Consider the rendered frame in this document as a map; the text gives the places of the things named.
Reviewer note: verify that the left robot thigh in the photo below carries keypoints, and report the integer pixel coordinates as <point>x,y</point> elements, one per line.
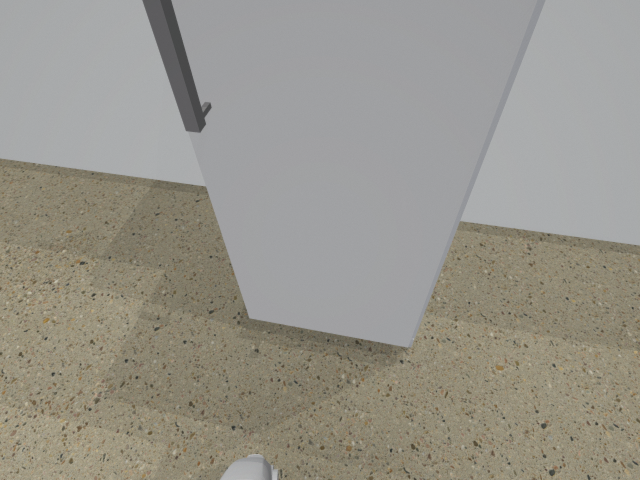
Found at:
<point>252,468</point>

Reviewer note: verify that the handle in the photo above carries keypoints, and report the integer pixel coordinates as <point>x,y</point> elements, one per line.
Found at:
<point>166,31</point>

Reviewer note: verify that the fridge door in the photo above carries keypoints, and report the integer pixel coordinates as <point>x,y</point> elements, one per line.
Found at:
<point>341,141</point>

